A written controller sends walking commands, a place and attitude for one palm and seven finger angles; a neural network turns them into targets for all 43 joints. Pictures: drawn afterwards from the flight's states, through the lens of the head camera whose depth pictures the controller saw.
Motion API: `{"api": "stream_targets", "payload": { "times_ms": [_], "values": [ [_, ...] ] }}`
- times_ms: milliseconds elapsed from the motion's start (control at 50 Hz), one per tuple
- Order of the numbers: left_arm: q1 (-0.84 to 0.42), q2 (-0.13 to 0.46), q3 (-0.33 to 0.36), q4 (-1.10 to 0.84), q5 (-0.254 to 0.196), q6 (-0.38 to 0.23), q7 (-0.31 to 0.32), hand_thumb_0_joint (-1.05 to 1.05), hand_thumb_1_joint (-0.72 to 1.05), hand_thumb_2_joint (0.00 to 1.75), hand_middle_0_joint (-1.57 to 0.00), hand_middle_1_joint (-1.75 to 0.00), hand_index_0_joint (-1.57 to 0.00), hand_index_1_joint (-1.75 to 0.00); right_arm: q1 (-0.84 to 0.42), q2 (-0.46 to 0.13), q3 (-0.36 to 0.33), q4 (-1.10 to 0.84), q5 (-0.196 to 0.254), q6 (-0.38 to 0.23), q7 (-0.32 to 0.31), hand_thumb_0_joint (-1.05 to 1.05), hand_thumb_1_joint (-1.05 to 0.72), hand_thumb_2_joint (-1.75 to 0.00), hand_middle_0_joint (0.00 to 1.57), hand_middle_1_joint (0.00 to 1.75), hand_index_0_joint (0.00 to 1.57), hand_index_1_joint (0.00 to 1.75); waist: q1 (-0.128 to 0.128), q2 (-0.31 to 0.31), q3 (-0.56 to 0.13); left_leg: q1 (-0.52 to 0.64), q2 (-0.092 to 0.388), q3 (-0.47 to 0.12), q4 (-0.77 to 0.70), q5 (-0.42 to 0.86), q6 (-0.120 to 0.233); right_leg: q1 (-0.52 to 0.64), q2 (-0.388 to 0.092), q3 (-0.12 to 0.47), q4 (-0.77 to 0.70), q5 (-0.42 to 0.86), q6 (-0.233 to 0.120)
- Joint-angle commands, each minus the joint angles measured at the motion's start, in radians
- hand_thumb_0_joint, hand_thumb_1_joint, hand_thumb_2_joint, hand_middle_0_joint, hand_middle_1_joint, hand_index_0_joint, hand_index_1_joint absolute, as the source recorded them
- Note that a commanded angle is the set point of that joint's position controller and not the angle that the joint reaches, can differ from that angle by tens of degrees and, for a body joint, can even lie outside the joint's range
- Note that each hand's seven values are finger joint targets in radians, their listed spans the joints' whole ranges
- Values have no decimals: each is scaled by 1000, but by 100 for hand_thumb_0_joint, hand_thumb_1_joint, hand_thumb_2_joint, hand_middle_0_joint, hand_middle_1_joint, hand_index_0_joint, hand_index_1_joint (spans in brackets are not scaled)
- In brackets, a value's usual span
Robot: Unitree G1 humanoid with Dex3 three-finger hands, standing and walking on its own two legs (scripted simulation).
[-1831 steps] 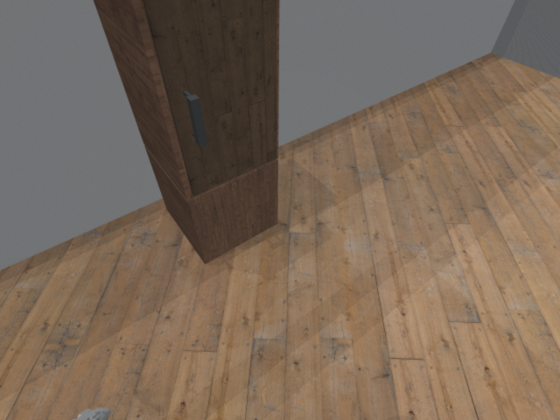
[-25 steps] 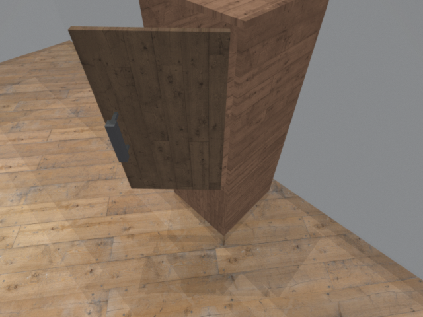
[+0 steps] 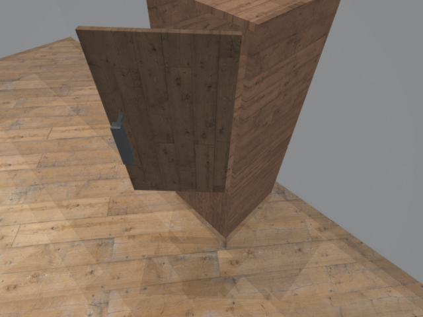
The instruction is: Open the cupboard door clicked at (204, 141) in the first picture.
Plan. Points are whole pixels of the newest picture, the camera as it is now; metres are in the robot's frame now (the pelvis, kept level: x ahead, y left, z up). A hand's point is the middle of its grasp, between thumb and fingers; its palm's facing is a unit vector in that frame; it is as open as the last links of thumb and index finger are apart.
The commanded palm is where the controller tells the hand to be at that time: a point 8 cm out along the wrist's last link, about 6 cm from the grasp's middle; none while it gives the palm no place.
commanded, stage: look again from close up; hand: left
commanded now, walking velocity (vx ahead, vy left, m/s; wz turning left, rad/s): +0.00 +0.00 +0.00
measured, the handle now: (124, 139) +0.56 +0.29 -0.05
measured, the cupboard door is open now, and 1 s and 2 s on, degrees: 43 43 43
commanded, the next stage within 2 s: shuffle to correct the standing spot in 0.02 s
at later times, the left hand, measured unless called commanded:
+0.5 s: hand out of the picture -0.01 +0.19 -0.18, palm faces -0.01 -0.98 -0.20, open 7.4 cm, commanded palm none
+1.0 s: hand out of the picture -0.04 +0.23 -0.18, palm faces +0.01 -0.98 -0.20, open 7.4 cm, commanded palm none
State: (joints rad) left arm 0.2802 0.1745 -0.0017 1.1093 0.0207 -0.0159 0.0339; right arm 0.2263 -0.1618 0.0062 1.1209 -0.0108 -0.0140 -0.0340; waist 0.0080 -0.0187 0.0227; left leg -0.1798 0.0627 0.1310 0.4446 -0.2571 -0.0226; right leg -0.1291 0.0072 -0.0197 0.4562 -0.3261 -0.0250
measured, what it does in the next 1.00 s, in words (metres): shifts its weight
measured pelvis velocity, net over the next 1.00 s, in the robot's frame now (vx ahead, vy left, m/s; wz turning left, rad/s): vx -0.03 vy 0.05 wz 0.00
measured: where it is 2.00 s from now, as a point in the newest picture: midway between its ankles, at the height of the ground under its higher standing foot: outside the picture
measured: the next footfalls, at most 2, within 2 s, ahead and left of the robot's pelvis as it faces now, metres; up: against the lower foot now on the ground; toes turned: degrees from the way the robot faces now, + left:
none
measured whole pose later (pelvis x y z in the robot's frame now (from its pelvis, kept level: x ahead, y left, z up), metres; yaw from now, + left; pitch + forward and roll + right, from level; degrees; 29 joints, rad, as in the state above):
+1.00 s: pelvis -0.03 +0.05 +0.00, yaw +0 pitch -1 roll +0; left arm 0.33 0.18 -0.01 1.06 0.02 0.00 0.04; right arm 0.28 -0.16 0.00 1.06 -0.01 -0.01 -0.02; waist 0.00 -0.02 0.01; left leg -0.24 0.00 0.12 0.49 -0.24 0.05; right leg -0.18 -0.05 0.00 0.49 -0.29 0.04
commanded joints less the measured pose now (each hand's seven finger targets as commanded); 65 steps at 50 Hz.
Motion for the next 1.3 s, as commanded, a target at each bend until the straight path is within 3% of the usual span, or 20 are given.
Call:
{"api": "stream_targets", "payload": {
  "times_ms": [0, 100, 200, 260, 320, 340, 360, 380, 400, 420, 460, 480, 500, 540, 640, 740, 820, 980, 1140, 1280],
  "values": [
    [68, 107, 18, -26, -5, -14, 4, 0, 90, 90, -20, -30, -20, -30, 48, -106, -21, -22, -3, -17, -2, 0, -90, -90, 20, 30, 20, 30, -2, 18, 7, 66, 75, -85, -51, 246, 47, -71, -106, 82, -68, 352, -13],
    [65, 111, 18, -25, -5, -14, 4, 0, 90, 90, -20, -30, -20, -30, 48, -106, -20, -18, -2, -17, -1, 0, -90, -90, 20, 30, 20, 30, -1, 1, 5, 67, 74, -86, -53, 249, 48, -61, -111, 78, -70, 364, -12],
    [75, 125, 32, -33, 1, -7, 3, 0, 90, 90, -20, -30, -20, -30, 61, -100, -23, -31, -5, -8, 9, 0, -90, -90, 20, 30, 20, 30, 9, 1, 41, -2, 45, -69, -24, 92, 47, -67, -131, 113, -64, 219, -38],
    [70, 100, 25, -34, 2, -6, 2, 0, 90, 90, -20, -30, -20, -30, 71, -88, -22, -25, -5, -9, 8, 0, -90, -90, 20, 30, 20, 30, 1, -9, 64, 25, 57, -80, -34, 134, 53, -109, -110, 89, -55, 220, -27],
    [78, 93, 24, -29, -1, -8, 4, 0, 90, 90, -20, -30, -20, -30, 83, -93, -21, -18, -4, -15, 4, 0, -90, -90, 20, 30, 20, 30, 0, 4, 31, 51, 67, -84, -29, 222, 59, -91, -105, 78, -37, 286, -18],
    [166, 101, 18, 5, 5, -32, 45, 0, 90, 90, -20, -30, -20, -30, -35, -124, -24, -101, 6, -17, 11, 0, -90, -90, 20, 30, 20, 30, 34, -21, 100, -81, 61, -51, 230, 260, 20, -124, -183, 173, -92, 760, 35],
    [157, 145, 27, -21, 7, -45, 41, 0, 90, 90, -20, -30, -20, -30, -33, -82, -18, -149, 7, -4, 19, 0, -90, -90, 20, 30, 20, 30, -8, -74, 72, -132, 9, -43, 232, 61, 17, -17, -226, 176, -54, 1076, 14],
    [125, 129, 19, -45, 6, -52, 38, 0, 90, 90, -20, -30, -20, -30, 84, -47, -21, -130, 1, -10, 17, 0, -90, -90, 20, 30, 20, 30, -54, -119, -69, -109, -16, -46, 138, -55, 39, 87, -219, 134, 47, 1200, -25],
    [100, 120, 13, -60, -6, -52, 35, 0, 90, 90, -20, -30, -20, -30, 124, -61, -25, -114, 0, -15, 11, 0, -90, -90, 20, 30, 20, 30, -54, -137, -154, -43, -20, -54, 84, 38, 48, 128, -187, 91, 114, 1153, -26],
    [99, 113, 16, -71, -12, -50, 34, 0, 90, 90, -20, -30, -20, -30, 142, -83, -31, -103, 1, -20, 8, 0, -90, -90, 20, 30, 20, 30, -50, -104, -193, 9, 5, -72, 79, 211, 57, 117, -155, 80, 140, 1025, -17],
    [99, 96, 15, -81, -9, -32, 31, 0, 90, 90, -20, -30, -20, -30, 127, -103, -33, -99, -1, -20, 1, 0, -90, -90, 20, 30, 20, 30, -28, 72, -119, 57, 57, -91, 111, 469, 64, -4, -113, 62, 115, 641, -14],
    [93, 91, 15, -82, -7, -21, 28, 0, 90, 90, -20, -30, -20, -30, 108, -102, -30, -103, -1, -15, 1, 0, -90, -90, 20, 30, 20, 30, -20, 108, -59, 38, 75, -115, 90, 478, 67, -52, -95, 47, 87, 413, -13],
    [97, 82, 13, -82, -5, -13, 26, 0, 90, 90, -20, -30, -20, -30, 87, -104, -28, -113, -2, -11, 0, 0, -90, -90, 20, 30, 20, 30, -12, 93, -2, 5, 80, -130, 70, 424, 71, -85, -80, 49, 58, 278, -12],
    [98, 77, 9, -83, -1, -1, 19, 0, 90, 90, -20, -30, -20, -30, 68, -107, -27, -126, -3, -9, 5, 0, -90, -90, 20, 30, 20, 30, -7, 78, 63, -59, 68, -148, 22, 246, 73, -116, -75, 58, 21, 150, -12],
    [81, 74, 9, -99, -1, 9, 9, 0, 90, 90, -20, -30, -20, -30, 60, -121, -35, -134, -6, -6, 10, 0, -90, -90, 20, 30, 20, 30, -8, 45, 76, -97, 66, -184, -71, -24, 80, -134, -67, 47, 10, 46, -3],
    [91, 80, 8, -106, 1, 8, 3, 0, 90, 90, -20, -30, -20, -30, 59, -133, -37, -136, -6, -10, 13, 0, -90, -90, 20, 30, 20, 30, -2, 53, 61, -103, 72, -198, -121, -89, 84, -119, -71, 38, 5, 66, 1],
    [97, 85, 9, -99, 0, 3, 2, 0, 90, 90, -20, -30, -20, -30, 72, -134, -35, -126, -5, -17, 13, 0, -90, -90, 20, 30, 20, 30, -3, 39, 26, -73, 68, -188, -116, -31, 83, -106, -82, 42, -9, 99, 5],
    [107, 84, 6, -73, -2, 0, 4, 0, 90, 90, -20, -30, -20, -30, 83, -123, -30, -90, -1, -19, 13, 0, -90, -90, 20, 30, 20, 30, -3, 21, 36, -59, 60, -172, -116, 8, 77, -103, -95, 54, -41, 119, 8],
    [122, 71, 2, -49, -2, -3, 5, 0, 90, 90, -20, -30, -20, -30, 87, -105, -28, -57, 1, -14, 14, 0, -90, -90, 20, 30, 20, 30, -6, 15, 61, -60, 52, -167, -125, -40, 69, -128, -100, 69, -68, 90, 5],
    [128, 63, 2, -40, -3, -10, 7, 0, 90, 90, -20, -30, -20, -30, 95, -87, -26, -37, 2, -16, 13, 0, -90, -90, 20, 30, 20, 30, -7, 7, 49, -37, 46, -145, -94, 36, 65, -131, -105, 83, -79, 115, 2]
  ]
}}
